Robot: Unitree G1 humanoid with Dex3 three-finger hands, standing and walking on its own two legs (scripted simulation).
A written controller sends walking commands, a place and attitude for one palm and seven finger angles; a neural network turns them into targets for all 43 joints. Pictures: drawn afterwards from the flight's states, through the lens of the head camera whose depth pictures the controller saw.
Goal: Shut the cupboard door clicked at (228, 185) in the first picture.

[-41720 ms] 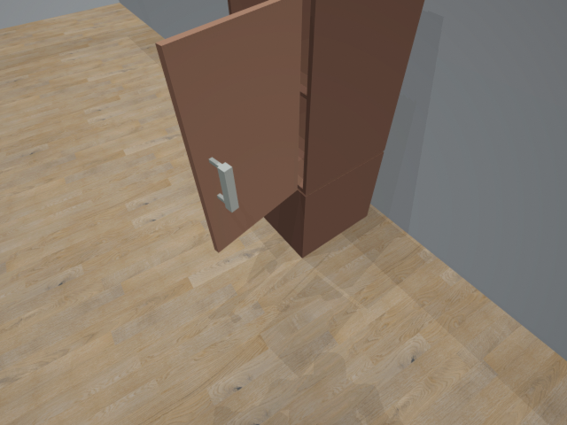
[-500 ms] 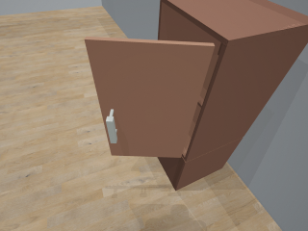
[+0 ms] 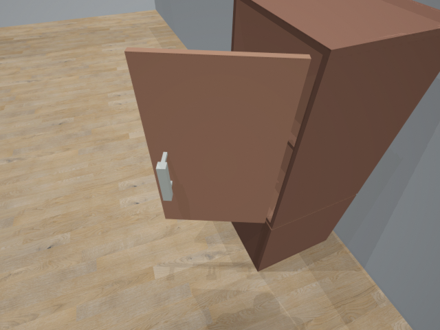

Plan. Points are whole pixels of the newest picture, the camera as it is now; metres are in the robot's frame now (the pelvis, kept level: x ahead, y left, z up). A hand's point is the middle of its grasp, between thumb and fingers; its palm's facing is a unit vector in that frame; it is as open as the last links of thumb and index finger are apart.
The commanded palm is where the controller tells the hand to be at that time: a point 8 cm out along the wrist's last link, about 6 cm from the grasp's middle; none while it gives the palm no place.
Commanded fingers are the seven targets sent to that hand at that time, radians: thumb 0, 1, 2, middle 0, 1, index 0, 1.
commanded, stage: look again from close up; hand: left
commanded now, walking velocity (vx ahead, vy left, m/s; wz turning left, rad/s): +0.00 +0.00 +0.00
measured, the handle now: (166, 176) +0.50 +0.17 -0.07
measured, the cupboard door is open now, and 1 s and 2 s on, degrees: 64 64 64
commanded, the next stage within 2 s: raise the hand and make a fist in 0.32 s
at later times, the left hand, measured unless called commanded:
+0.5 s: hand out of the picture +0.11 +0.19 -0.13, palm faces +0.14 -0.97 -0.18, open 7.4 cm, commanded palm +0.12 +0.22 -0.07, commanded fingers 0.00 0.90 0.90 -0.27 -0.38 -0.27 -0.38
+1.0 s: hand (134, 309) +0.17 +0.17 -0.05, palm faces +0.11 -0.99 -0.06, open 5.4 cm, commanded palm +0.16 +0.21 -0.07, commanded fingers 0.00 0.90 0.90 -0.73 -0.88 -0.73 -0.88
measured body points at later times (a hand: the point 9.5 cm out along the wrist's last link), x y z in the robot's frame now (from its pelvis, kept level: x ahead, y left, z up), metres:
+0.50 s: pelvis +0.02 +0.00 +0.00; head +0.04 +0.02 +0.45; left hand +0.10 +0.24 -0.12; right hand +0.06 -0.24 -0.13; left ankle +0.06 +0.06 -0.73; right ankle -0.01 -0.13 -0.73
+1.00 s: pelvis +0.01 -0.04 -0.12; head +0.09 -0.01 +0.32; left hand +0.16 +0.22 -0.05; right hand +0.28 -0.24 -0.17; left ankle +0.06 +0.06 -0.73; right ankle +0.04 -0.11 -0.73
